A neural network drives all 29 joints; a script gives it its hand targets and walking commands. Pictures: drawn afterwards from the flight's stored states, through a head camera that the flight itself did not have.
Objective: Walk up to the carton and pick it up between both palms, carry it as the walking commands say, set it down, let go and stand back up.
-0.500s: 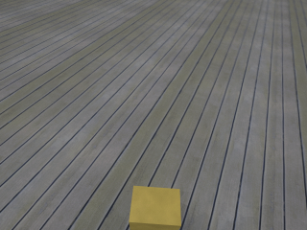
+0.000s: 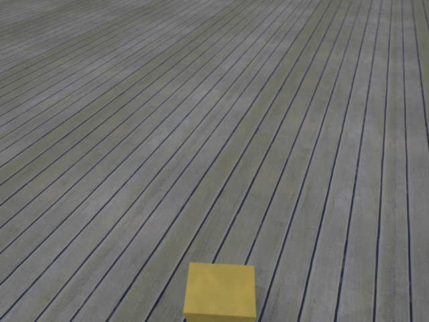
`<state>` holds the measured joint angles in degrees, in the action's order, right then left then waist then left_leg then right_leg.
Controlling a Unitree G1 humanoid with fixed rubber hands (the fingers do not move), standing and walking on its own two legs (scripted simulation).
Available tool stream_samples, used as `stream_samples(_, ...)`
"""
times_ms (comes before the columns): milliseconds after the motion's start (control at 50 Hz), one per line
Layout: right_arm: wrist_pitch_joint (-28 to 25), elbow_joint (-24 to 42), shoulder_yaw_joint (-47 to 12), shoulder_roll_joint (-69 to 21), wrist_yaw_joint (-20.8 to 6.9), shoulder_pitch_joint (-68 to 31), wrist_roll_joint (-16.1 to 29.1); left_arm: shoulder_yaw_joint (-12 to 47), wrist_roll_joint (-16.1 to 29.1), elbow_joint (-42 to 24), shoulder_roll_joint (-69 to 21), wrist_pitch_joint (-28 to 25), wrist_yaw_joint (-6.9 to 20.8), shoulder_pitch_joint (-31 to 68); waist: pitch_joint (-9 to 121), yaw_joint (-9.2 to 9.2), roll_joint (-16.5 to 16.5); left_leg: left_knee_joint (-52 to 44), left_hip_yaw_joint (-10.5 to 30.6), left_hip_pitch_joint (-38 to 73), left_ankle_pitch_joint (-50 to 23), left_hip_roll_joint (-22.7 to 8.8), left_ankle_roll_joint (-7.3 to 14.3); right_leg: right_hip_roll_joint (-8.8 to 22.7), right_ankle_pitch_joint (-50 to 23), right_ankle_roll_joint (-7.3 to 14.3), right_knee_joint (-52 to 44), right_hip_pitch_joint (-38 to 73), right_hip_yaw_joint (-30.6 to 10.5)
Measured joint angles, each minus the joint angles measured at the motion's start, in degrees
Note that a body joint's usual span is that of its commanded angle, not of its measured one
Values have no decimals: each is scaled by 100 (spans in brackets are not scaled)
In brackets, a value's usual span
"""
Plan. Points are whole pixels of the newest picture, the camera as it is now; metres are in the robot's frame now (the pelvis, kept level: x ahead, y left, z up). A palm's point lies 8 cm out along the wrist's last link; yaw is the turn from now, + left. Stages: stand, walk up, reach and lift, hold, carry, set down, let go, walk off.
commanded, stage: walk up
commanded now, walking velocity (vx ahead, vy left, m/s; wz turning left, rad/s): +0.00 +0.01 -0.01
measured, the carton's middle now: (220, 295) +0.40 +0.01 -0.68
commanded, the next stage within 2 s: stand in 0.06 s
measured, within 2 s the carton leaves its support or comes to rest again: neither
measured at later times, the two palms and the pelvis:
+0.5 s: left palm out of the picture +0.17 +0.23 -0.13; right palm out of the picture +0.17 -0.23 -0.13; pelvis -0.01 +0.00 -0.03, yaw +0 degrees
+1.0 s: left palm out of the picture +0.16 +0.22 -0.18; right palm out of the picture +0.17 -0.21 -0.18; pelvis -0.06 +0.01 -0.08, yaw +2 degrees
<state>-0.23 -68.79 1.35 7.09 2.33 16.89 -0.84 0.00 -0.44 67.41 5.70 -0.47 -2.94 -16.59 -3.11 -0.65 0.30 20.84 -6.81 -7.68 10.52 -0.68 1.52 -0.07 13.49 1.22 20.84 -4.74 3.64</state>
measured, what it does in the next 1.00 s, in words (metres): lowers itself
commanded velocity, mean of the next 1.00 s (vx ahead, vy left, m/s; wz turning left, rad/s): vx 0.00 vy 0.00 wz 0.00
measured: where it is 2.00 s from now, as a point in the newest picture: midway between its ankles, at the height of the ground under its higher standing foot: outside the picture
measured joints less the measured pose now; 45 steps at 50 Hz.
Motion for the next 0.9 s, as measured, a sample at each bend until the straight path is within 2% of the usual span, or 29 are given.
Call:
stream_samples(260,-39,18,-42,-49,10,7,-26,-20,-2,56,-13,-5,-5,-153,24,31,6,50,1,-42,47,-50,-36,-48,7,29,-21,-16,-4)
stream_samples(280,44,237,-207,-19,-9,101,192,138,213,-165,41,130,15,-199,269,87,-13,286,30,-397,250,-13,35,-31,156,57,219,-382,-28)
stream_samples(320,604,1207,-309,82,54,11,542,302,441,-1196,271,722,-46,-71,605,174,-82,1019,144,-1275,727,56,167,7,439,121,1032,-1315,-76)
stream_samples(360,1366,1934,-352,333,97,-608,677,398,603,-1943,629,1454,-78,562,710,134,-93,1630,195,-1977,705,30,106,34,658,86,1732,-2018,-28)
stream_samples(400,2278,2390,-300,573,54,-1382,751,432,760,-2433,912,2380,-21,1351,735,112,-69,2057,232,-2435,665,-2,58,34,822,64,2172,-2454,13)
stream_samples(460,3522,2961,-361,787,17,-2099,898,336,850,-3042,1017,3616,60,2017,758,83,-16,2282,278,-2709,811,-46,19,-5,850,56,2264,-2663,47)
stream_samples(520,4125,3427,-358,645,-32,-2025,853,202,663,-3549,822,4240,182,1852,714,-4,-16,2002,328,-2547,742,-40,53,-32,717,38,1872,-2440,86)
stream_samples(580,4096,3718,-95,270,-193,-1535,367,49,258,-3836,531,4176,312,1381,638,-33,-82,1687,337,-2438,623,-11,60,-27,580,42,1536,-2320,87)
stream_samples(660,3489,4013,164,-7,-403,-1030,-124,-129,-81,-4102,275,3569,397,947,520,-33,-91,1920,365,-2863,671,18,68,-32,641,6,1856,-2778,-30)
stream_samples(760,2784,4348,300,85,-497,-1078,-84,-246,-78,-4428,245,2952,419,1092,491,-78,-35,2766,456,-3747,920,132,103,23,1043,-99,2759,-3624,-153)
stream_samples(900,2645,4409,321,257,-508,-1602,55,-282,-10,-4479,237,2853,423,1582,403,-16,-7,3400,444,-4270,1021,117,118,31,1166,-97,3452,-4167,-157)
